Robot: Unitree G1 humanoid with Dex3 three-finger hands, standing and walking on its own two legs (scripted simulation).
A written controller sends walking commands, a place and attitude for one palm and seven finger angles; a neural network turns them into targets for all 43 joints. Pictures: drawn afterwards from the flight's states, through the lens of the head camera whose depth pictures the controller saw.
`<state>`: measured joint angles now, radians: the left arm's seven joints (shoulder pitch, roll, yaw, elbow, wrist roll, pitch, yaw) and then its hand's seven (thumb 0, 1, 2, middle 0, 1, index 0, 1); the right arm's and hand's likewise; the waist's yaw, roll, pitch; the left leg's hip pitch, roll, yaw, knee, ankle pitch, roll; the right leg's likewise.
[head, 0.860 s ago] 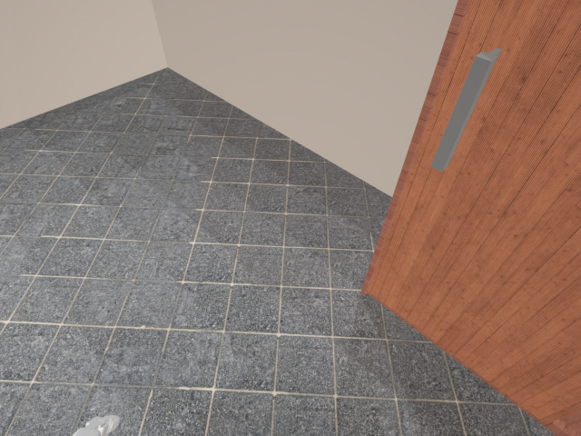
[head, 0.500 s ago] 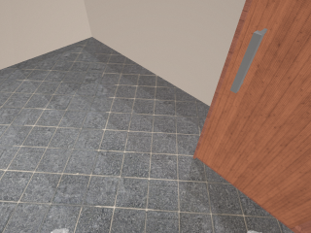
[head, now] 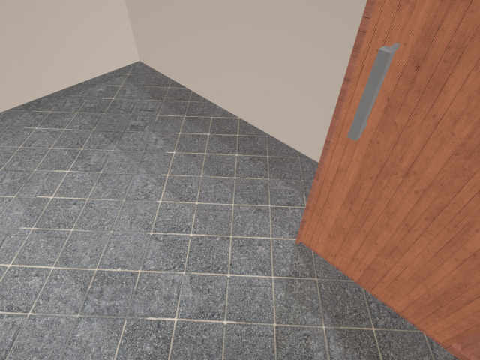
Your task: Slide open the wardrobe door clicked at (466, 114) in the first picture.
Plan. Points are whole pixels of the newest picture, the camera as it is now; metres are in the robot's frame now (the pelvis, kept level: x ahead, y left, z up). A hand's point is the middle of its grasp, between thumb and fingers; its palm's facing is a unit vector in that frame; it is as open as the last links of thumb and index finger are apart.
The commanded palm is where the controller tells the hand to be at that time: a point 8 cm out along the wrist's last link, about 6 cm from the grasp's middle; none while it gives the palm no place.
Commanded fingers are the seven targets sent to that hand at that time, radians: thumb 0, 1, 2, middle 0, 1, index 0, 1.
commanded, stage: stand and wait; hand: left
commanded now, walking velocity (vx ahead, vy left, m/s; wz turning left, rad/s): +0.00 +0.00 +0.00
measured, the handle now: (373, 94) +0.71 -0.29 +0.09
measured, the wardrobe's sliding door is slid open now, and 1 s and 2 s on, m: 0.00 0.00 0.00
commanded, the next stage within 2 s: look at it before walking up in 0.12 s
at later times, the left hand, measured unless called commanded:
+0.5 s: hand out of the picture +0.08 +0.24 -0.16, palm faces -0.04 -0.94 -0.34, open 7.4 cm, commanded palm none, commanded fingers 0.00 0.90 0.90 -0.20 -0.30 -0.20 -0.30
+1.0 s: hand out of the picture +0.08 +0.23 -0.16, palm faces -0.07 -0.94 -0.32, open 7.4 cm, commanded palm none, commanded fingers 0.00 0.90 0.90 -0.20 -0.30 -0.20 -0.30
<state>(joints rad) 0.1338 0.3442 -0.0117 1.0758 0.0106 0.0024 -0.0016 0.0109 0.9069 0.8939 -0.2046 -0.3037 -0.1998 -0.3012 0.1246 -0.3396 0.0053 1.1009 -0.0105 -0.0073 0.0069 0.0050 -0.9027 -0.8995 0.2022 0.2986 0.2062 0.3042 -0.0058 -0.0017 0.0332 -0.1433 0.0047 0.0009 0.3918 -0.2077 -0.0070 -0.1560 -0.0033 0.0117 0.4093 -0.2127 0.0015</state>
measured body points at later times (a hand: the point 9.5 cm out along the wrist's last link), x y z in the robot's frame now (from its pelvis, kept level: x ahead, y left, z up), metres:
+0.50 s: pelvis +0.00 -0.01 +0.00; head +0.01 -0.01 +0.45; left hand +0.08 +0.29 -0.13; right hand +0.08 -0.30 -0.13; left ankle +0.00 +0.12 -0.74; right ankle +0.01 -0.12 -0.74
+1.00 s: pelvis +0.00 -0.01 +0.00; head +0.02 -0.01 +0.45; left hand +0.09 +0.28 -0.14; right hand +0.08 -0.29 -0.14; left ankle +0.01 +0.12 -0.74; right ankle +0.01 -0.12 -0.74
